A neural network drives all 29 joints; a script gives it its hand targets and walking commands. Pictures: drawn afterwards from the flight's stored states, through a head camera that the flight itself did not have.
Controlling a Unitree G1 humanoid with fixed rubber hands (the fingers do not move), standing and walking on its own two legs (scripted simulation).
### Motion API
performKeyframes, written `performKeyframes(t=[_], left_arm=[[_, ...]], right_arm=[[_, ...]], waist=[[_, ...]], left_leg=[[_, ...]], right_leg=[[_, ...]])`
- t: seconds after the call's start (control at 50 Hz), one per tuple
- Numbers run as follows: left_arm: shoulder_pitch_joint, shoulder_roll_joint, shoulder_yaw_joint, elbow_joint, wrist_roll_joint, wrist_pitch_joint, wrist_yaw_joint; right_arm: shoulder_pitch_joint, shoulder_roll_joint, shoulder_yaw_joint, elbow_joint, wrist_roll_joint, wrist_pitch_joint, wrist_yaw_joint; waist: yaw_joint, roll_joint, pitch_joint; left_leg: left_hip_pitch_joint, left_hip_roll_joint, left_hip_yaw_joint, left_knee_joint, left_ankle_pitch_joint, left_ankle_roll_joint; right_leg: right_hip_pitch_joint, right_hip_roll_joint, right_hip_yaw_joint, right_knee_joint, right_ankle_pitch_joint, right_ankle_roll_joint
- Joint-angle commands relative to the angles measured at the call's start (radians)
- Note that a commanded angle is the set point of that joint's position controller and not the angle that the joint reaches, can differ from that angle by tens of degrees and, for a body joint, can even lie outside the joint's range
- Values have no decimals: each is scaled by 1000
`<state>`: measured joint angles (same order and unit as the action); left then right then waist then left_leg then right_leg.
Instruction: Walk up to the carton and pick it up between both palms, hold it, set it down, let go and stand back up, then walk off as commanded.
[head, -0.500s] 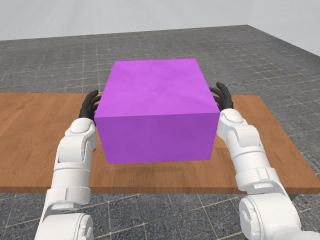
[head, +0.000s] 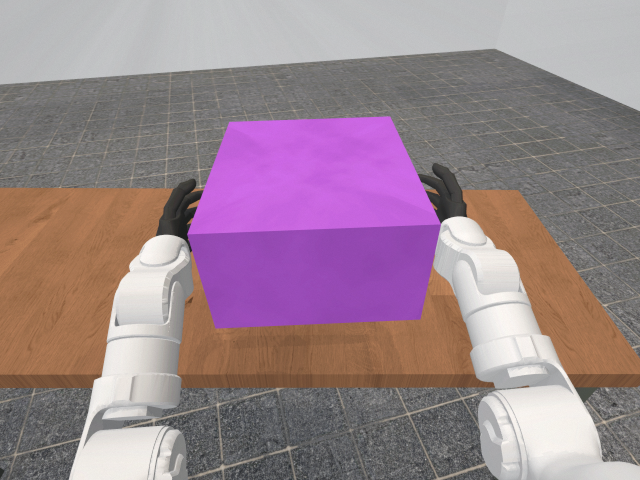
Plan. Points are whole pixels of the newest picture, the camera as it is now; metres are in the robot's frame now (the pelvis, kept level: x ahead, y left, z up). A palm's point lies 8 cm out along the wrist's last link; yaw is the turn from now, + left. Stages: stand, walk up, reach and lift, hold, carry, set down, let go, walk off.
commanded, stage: hold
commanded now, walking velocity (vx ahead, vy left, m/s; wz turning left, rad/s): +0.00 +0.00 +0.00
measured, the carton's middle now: (313, 209) +0.42 -0.01 +0.16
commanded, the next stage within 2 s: none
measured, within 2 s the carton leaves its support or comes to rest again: neither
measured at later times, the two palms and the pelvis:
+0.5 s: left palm (175, 241) +0.36 +0.16 +0.17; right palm (448, 224) +0.36 -0.18 +0.18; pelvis +0.00 +0.00 +0.00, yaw +0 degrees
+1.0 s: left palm (175, 241) +0.36 +0.16 +0.17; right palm (448, 224) +0.36 -0.18 +0.18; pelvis +0.00 +0.00 +0.00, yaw +0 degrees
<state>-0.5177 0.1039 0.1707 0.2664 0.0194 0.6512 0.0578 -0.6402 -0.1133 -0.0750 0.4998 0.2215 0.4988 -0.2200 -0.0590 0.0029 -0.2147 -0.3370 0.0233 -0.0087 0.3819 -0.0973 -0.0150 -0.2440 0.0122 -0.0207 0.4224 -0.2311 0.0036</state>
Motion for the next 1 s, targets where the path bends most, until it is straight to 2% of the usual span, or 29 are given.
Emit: performKeyframes(t=[0.0, 0.02, 0.06, 0.1, 0.14, 0.18, 0.2, 0.28, 0.3, 0.34, 0.38, 0.42, 0.44, 0.46, 0.48, 0.52, 0.56, 0.58, 0.6, 0.62, 0.64, 0.66, 0.68, 0.76, 0.84, 0.86, 0.88, 0.96, 0.98], left_arm=[[-943, -655, -476, -437, -115, -101, -135], [-920, -653, -471, -372, -119, -92, -137], [-970, -633, -440, -389, -96, -97, -139], [-936, -650, -468, -395, -117, -95, -145], [-954, -653, -438, -338, -107, -98, -148], [-945, -659, -463, -349, -120, -103, -143], [-945, -661, -474, -352, -124, -103, -141], [-939, -655, -440, -364, -92, -95, -155], [-941, -658, -473, -406, -120, -105, -152], [-950, -648, -470, -445, -116, -111, -147], [-981, -657, -488, -397, -124, -109, -144], [-964, -662, -488, -467, -128, -112, -140], [-920, -662, -481, -359, -114, -98, -141], [-955, -685, -480, -386, -118, -102, -145], [-904, -662, -463, -319, -102, -93, -145], [-966, -665, -477, -410, -116, -108, -149], [-942, -689, -517, -396, -143, -106, -142], [-964, -676, -488, -355, -122, -102, -143], [-953, -653, -461, -411, -115, -107, -145], [-971, -642, -451, -405, -113, -111, -142], [-893, -653, -459, -319, -107, -95, -145], [-941, -652, -460, -394, -117, -112, -151], [-927, -655, -457, -360, -106, -104, -150], [-976, -670, -502, -418, -132, -107, -136], [-964, -670, -493, -409, -116, -106, -143], [-946, -663, -466, -369, -110, -97, -145], [-927, -665, -483, -403, -117, -97, -144], [-918, -645, -463, -357, -103, -96, -141], [-910, -655, -463, -408, -108, -98, -138]], right_arm=[[-849, 695, 518, -435, 202, -73, 155], [-863, 689, 510, -429, 201, -61, 154], [-852, 696, 488, -363, 179, -57, 158], [-859, 699, 497, -424, 182, -69, 154], [-911, 698, 493, -427, 178, -71, 158], [-885, 709, 490, -417, 183, -77, 161], [-947, 694, 504, -473, 191, -88, 157], [-852, 708, 486, -387, 178, -69, 154], [-886, 723, 515, -486, 191, -86, 149], [-884, 707, 525, -496, 193, -80, 145], [-887, 713, 499, -435, 185, -76, 151], [-848, 717, 519, -455, 197, -75, 153], [-881, 694, 515, -458, 188, -72, 147], [-914, 701, 502, -454, 187, -80, 152], [-854, 679, 475, -399, 168, -72, 151], [-869, 711, 485, -414, 169, -78, 155], [-896, 707, 504, -472, 190, -87, 154], [-882, 692, 483, -412, 173, -74, 152], [-889, 715, 506, -456, 188, -81, 157], [-865, 702, 489, -410, 178, -75, 156], [-855, 704, 512, -406, 177, -69, 156], [-887, 715, 526, -460, 191, -83, 152], [-885, 692, 494, -434, 173, -80, 148], [-908, 701, 506, -471, 192, -87, 156], [-846, 690, 487, -410, 161, -71, 149], [-882, 692, 484, -434, 173, -75, 154], [-839, 690, 484, -416, 175, -73, 153], [-868, 688, 497, -425, 188, -76, 155], [-854, 697, 510, -445, 196, -74, 157]], waist=[[47, 63, -442], [37, 14, -392], [48, 41, -372], [39, 20, -417], [48, -9, -395], [46, 33, -404], [42, 17, -434], [36, 23, -373], [28, 13, -472], [39, 26, -492], [24, 37, -428], [32, 55, -461], [23, 28, -394], [35, 41, -425], [20, 20, -337], [25, 24, -415], [22, 35, -434], [16, 38, -378], [48, 17, -425], [42, 34, -423], [37, -4, -348], [56, 3, -435], [31, 15, -408], [34, 58, -476], [19, 36, -408], [37, 32, -406], [16, 30, -401], [42, 27, -398], [50, 29, -436]], left_leg=[[514, -62, -44, -8, 243, -1], [486, -61, -43, -10, 210, 5], [492, -60, -41, -22, 155, 10], [501, -59, -44, -19, 205, 9], [469, -62, -37, -29, 142, 19], [474, -58, -41, -22, 175, 12], [483, -59, -39, -15, 175, 10], [491, -59, -37, -21, 189, 10], [513, -62, -38, -6, 251, 9], [524, -64, -46, -2, 257, 9], [510, -62, -42, -8, 202, 7], [539, -57, -46, -2, 252, 1], [503, -63, -41, -6, 218, 6], [506, -60, -43, -7, 208, 5], [486, -56, -45, -21, 173, 7], [506, -57, -44, -27, 170, 12], [510, -54, -50, -6, 231, 0], [487, -60, -44, -17, 168, 8], [482, -59, -44, -16, 182, 15], [487, -60, -48, -19, 172, 16], [486, -54, -42, -22, 188, 13], [484, -63, -44, -16, 219, 17], [488, -61, -45, -19, 193, 10], [516, -54, -42, 0, 240, 0], [512, -58, -46, -20, 191, 4], [500, -57, -43, -22, 179, 7], [511, -53, -51, -20, 204, 6], [499, -59, -39, -21, 195, 3], [517, -56, -43, -11, 248, 7]], right_leg=[[69, 56, 6, -136, 250, 41], [60, 54, 10, -143, 234, 47], [35, 50, 4, -148, 165, 51], [42, 56, 2, -140, 213, 46], [57, 50, 13, -153, 159, 45], [39, 52, 11, -146, 175, 45], [46, 57, 3, -150, 174, 44], [56, 48, 6, -152, 214, 51], [94, 50, 7, -137, 290, 53], [95, 53, 8, -134, 277, 52], [54, 55, 7, -145, 206, 49], [78, 59, 5, -133, 255, 47], [69, 54, 7, -146, 242, 47], [51, 58, -3, -145, 209, 46], [40, 53, 2, -156, 186, 43], [52, 54, -5, -149, 191, 46], [49, 55, 1, -139, 245, 43], [27, 51, -1, -151, 190, 44], [71, 51, 8, -139, 196, 47], [62, 48, 11, -143, 194, 46], [50, 51, 7, -148, 215, 53], [82, 53, 10, -140, 238, 54], [66, 52, 4, -147, 222, 53], [59, 57, 1, -136, 232, 43], [60, 56, 4, -147, 206, 48], [52, 57, -2, -148, 190, 46], [51, 55, 2, -148, 213, 45], [60, 58, 1, -148, 200, 45], [73, 57, 3, -135, 258, 49]])
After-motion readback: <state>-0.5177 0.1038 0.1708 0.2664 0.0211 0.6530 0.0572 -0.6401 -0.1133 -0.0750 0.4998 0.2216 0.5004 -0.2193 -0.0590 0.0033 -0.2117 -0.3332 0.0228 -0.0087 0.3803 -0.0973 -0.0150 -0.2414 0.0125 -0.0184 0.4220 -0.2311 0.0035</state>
